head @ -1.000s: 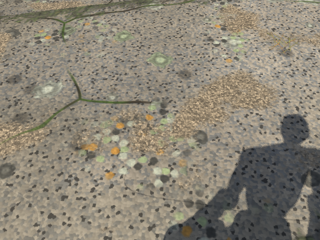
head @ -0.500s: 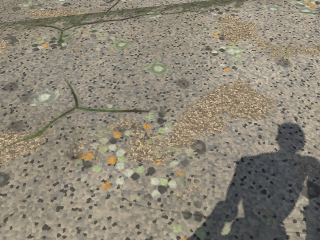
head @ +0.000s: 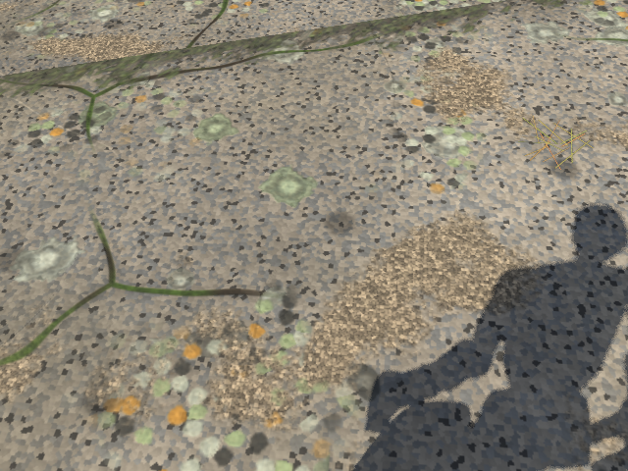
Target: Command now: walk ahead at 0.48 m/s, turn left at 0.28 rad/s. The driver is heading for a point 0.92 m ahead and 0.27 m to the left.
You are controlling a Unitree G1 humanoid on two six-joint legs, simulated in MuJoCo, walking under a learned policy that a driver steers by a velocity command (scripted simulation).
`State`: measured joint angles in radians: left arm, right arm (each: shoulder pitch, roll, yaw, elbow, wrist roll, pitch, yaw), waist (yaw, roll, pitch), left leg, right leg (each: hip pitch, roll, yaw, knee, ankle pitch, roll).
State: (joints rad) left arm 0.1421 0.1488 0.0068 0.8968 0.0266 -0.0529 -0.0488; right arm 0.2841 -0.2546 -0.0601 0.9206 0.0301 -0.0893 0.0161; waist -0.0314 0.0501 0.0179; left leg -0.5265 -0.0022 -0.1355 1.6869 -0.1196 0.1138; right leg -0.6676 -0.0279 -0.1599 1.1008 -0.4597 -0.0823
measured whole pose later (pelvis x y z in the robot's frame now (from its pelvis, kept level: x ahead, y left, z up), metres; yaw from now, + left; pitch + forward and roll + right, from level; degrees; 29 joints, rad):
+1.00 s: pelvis +0.60 +0.01 +0.07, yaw +33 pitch +2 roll -1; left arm 0.19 0.25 0.05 0.68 0.02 -0.11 0.00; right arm 0.32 -0.29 -0.08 0.66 0.03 -0.03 0.00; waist -0.01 0.04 0.00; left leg -0.51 -0.01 -0.07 1.32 -0.38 0.01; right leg -0.39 0.00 -0.03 0.55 -0.20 -0.01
